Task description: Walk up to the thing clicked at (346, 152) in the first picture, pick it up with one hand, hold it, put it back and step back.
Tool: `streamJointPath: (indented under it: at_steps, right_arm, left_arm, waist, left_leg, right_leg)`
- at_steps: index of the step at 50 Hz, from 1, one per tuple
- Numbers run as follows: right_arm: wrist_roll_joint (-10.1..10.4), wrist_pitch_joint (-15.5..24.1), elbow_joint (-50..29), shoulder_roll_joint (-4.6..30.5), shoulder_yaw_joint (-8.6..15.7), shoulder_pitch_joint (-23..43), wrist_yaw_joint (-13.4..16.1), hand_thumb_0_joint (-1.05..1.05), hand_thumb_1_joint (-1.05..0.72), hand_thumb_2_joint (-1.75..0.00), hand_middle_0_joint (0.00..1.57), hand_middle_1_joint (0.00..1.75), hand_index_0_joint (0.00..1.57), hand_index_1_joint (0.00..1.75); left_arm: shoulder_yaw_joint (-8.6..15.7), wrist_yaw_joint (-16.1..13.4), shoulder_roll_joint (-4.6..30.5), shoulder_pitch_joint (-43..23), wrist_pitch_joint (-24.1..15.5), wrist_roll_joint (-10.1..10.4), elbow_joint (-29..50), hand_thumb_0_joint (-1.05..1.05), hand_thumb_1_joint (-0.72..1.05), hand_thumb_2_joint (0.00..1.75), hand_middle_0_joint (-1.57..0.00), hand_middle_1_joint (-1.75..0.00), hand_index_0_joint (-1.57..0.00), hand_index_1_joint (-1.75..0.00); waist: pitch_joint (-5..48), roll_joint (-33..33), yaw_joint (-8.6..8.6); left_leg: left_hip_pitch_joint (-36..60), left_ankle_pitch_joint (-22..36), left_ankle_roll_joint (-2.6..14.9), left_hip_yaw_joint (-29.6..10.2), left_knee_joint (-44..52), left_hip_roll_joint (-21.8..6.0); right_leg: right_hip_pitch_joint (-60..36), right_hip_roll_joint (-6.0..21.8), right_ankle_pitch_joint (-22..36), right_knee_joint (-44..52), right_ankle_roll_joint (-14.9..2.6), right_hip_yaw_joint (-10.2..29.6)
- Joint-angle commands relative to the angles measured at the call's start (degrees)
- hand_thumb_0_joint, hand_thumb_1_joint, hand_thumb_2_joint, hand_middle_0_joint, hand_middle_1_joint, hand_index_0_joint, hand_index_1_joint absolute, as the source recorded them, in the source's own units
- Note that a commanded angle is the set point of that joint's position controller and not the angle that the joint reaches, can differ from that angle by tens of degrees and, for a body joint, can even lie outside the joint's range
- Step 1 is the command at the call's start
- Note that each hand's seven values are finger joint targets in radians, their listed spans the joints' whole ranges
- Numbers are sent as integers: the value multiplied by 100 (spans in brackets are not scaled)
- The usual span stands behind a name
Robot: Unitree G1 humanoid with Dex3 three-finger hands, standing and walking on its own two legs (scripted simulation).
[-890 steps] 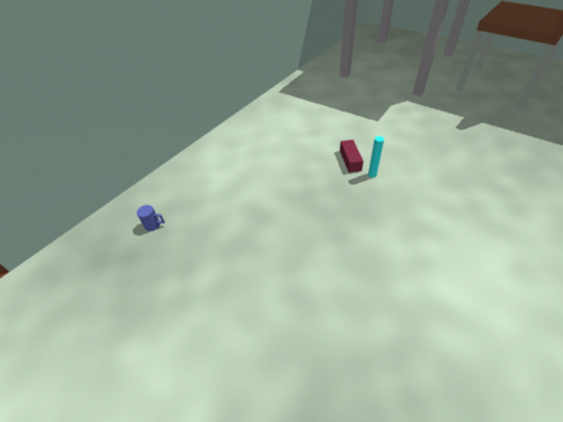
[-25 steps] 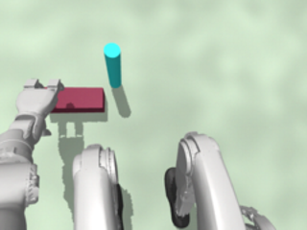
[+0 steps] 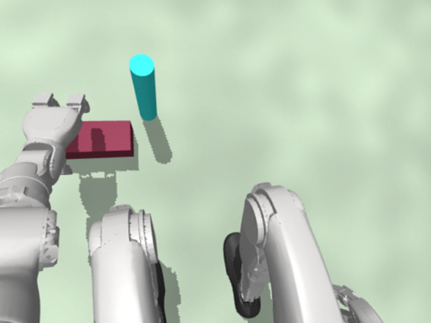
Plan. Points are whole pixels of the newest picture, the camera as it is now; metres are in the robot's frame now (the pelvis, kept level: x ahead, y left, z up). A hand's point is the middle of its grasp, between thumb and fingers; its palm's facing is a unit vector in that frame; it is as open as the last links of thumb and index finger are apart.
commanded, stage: approach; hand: left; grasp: from above
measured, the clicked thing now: (89, 140) +0.49 +0.25 -0.29
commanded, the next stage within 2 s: close in in 0.60 s
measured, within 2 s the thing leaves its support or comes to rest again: neither
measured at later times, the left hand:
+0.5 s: hand (63, 152) +0.44 +0.27 -0.20, palm faces -0.61 -0.05 -0.79, open 13.7 cm
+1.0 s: hand (71, 131) +0.48 +0.25 -0.18, palm faces -0.51 -0.01 -0.86, open 13.6 cm
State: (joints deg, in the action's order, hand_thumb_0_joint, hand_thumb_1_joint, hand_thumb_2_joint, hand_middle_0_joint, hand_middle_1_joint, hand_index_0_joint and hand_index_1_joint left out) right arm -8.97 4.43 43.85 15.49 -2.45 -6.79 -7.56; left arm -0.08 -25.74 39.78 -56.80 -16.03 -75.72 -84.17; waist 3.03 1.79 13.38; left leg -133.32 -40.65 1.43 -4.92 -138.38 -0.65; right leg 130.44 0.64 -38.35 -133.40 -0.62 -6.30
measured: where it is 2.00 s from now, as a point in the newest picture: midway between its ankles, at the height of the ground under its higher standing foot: (199, 301)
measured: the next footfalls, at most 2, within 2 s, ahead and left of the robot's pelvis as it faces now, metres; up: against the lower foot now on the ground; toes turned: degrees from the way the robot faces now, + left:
none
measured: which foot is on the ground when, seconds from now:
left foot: down 0.00-1.00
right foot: down 0.00-1.00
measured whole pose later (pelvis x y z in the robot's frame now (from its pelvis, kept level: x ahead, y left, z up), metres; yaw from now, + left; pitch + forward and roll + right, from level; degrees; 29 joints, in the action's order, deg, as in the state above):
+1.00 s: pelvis -0.01 +0.00 +0.00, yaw -1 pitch +35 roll -8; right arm -8.3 4.3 40.6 16.5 -6.4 -6.5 -7.1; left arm -1.2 -21.1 41.1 -64.0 -8.6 -72.1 -90.6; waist 1.0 0.3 17.0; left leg -134.3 -39.1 1.7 -5.3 -138.1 -0.5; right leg 131.0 0.5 -36.8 -132.6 -0.3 -6.6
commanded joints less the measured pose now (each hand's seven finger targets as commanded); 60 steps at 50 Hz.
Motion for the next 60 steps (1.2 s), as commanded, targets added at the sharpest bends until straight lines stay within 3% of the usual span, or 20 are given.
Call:
streamJointPath:
  at_steps: [1,4,7,14,19,22,24,26,30,33,36,41,45,46,48,50,51,56,58,60]
  right_arm:
    - [-61,7,17,1439,343,-1387,87,0,-92,-90,20,30,20,30]
    - [-82,-36,-73,1490,208,-1444,103,0,-92,-90,20,30,20,30]
    - [-36,-87,-246,1514,121,-1404,109,0,-92,-90,20,30,20,30]
    - [223,-268,-556,1557,67,-1425,127,0,-91,-90,20,30,20,30]
    - [247,-352,-517,1507,89,-1520,101,0,-91,-90,20,30,20,30]
    - [161,-356,-456,1544,136,-1601,73,0,-91,-90,20,30,20,30]
    - [126,-328,-424,1570,218,-1681,61,0,-91,-90,20,30,20,30]
    - [71,-296,-444,1565,305,-1697,66,0,-91,-90,20,30,20,30]
    - [21,-285,-418,1518,497,-1382,79,0,-92,-90,20,30,20,30]
    - [47,-273,-236,1512,536,-1300,142,0,-91,-90,20,30,20,30]
    - [-20,-225,-21,1494,334,-1263,161,0,-91,-90,20,30,20,30]
    - [-26,-27,-30,1531,122,-1283,93,0,-91,-90,20,30,20,30]
    - [41,64,-228,1567,76,-1256,82,0,-91,-90,20,30,20,30]
    - [53,23,-285,1515,58,-1197,88,0,-91,-90,20,30,20,30]
    - [73,-49,-425,1526,51,-1289,101,0,-91,-90,20,30,20,30]
    - [93,-124,-493,1479,-10,-1325,98,0,-91,-90,20,30,20,30]
    - [80,-149,-479,1486,-57,-1340,93,0,-91,-90,20,30,20,30]
    - [-32,-144,-453,1582,-173,-1507,63,0,-91,-90,20,30,20,30]
    - [-141,-95,-362,1559,-261,-1500,18,0,-91,-90,20,30,20,30]
    - [-190,-63,-357,1601,-282,-1484,10,0,-91,-90,20,30,20,30]
  left_arm:
    - [15,-326,1023,-2691,107,8,669,0,-48,94,-6,-110,-10,-106]
    - [213,-392,1483,-2733,365,-161,253,0,-49,94,-6,-109,-9,-106]
    - [313,-383,1617,-2492,653,-117,116,0,-51,96,-6,-108,-9,-105]
    - [393,201,1848,-1838,1081,425,181,0,-49,94,-6,-108,-9,-105]
    - [347,808,1757,-1229,771,763,456,0,-48,93,-6,-110,-10,-106]
    - [216,993,1357,-1311,230,857,1034,0,-47,93,-7,-111,-10,-107]
    - [146,934,1173,-1502,-195,874,1617,0,-47,93,-6,-111,-11,-107]
    - [182,734,1249,-1569,-584,777,2528,0,-46,92,-6,-112,-11,-107]
    - [267,7,1225,-1532,-647,437,3095,0,-47,93,-6,-110,-10,-106]
    - [402,-553,1295,-1978,-256,118,2364,0,-48,100,-7,-108,-9,-106]
    - [112,-839,1091,-2461,225,-238,820,0,-46,101,-7,-108,-10,-105]
    - [-187,-521,656,-2334,807,76,-817,0,-44,90,-6,-110,-11,-105]
    - [-216,204,865,-2014,880,368,-577,0,-44,90,-6,-111,-11,-106]
    - [-182,349,1058,-2060,828,409,-283,0,-45,91,-6,-112,-11,-106]
    - [-22,522,1478,-2151,707,469,108,0,-47,93,-6,-109,-9,-106]
    - [-5,567,1417,-1934,585,536,77,0,-48,93,-6,-109,-9,-106]
    - [-47,562,1293,-1875,493,559,13,0,-49,94,-6,-108,-9,-106]
    - [401,132,2003,-2044,-171,347,428,0,-49,95,-6,-106,-9,-104]
    - [345,-108,1911,-1980,-372,213,241,0,-49,93,-6,-106,-8,-103]
    - [529,-410,2189,-1811,-499,51,234,0,-48,93,-6,-105,-8,-102]
  waist:
    - [3781,-1977,489]
    - [3797,-2015,474]
    - [4054,-2255,334]
    - [4084,-1773,217]
    - [3616,-1121,225]
    - [3445,-1133,333]
    - [3614,-1431,362]
    - [4184,-2076,198]
    - [4454,-2605,98]
    - [4160,-2685,221]
    - [3330,-2150,517]
    - [2676,-1355,650]
    - [3254,-1155,551]
    - [3622,-1366,416]
    - [4016,-1536,329]
    - [3883,-1548,376]
    - [3657,-1338,467]
    - [3784,-1453,542]
    - [3438,-1577,633]
    - [3501,-1957,499]
  left_leg:
    - [3092,1001,17,124,1355,124]
    - [2952,1184,47,194,1289,134]
    - [3063,1458,47,224,1351,126]
    - [2645,1556,144,215,1418,125]
    - [1938,1184,232,261,1299,148]
    - [1969,1131,139,185,1183,153]
    - [2408,1207,49,147,1120,153]
    - [3136,1371,-80,94,1219,136]
    - [3790,1247,-154,-10,1532,84]
    - [3753,1081,-163,-22,1673,61]
    - [3119,783,-58,60,1563,83]
    - [2294,418,131,158,1544,171]
    - [2211,673,207,185,1400,220]
    - [2372,885,178,217,1392,209]
    - [2510,1212,152,233,1327,199]
    - [2514,1383,113,236,1301,185]
    - [2389,1340,133,216,1223,169]
    - [2370,1535,126,156,955,139]
    - [2285,1336,99,145,895,127]
    - [2518,1264,53,124,966,112]
  right_leg:
    - [-1577,-288,1093,1267,-186,-277]
    - [-1779,-281,1297,1267,-174,-256]
    - [-1965,-290,1587,1218,-192,-244]
    - [-2583,-307,1712,1293,-143,-199]
    - [-2959,-315,1441,1470,-50,-90]
    - [-2715,-318,1237,1467,-111,-202]
    - [-2538,-310,1203,1453,-148,-249]
    - [-2413,-300,1237,1389,-204,-298]
    - [-1824,-255,1181,1171,-243,-311]
    - [-1308,-214,1093,1120,-245,-318]
    - [-973,-250,965,1273,-234,-352]
    - [-1163,-236,688,1497,-172,-259]
    - [-1998,-236,872,1459,-107,-183]
    - [-2325,-267,1056,1424,-108,-169]
    - [-2656,-246,1362,1386,-89,-141]
    - [-2699,-257,1536,1330,-101,-152]
    - [-2641,-285,1539,1345,-75,-189]
    - [-2866,-325,1746,1247,-40,-239]
    - [-2599,-352,1546,1195,-71,-268]
    - [-2405,-377,1395,1148,-122,-308]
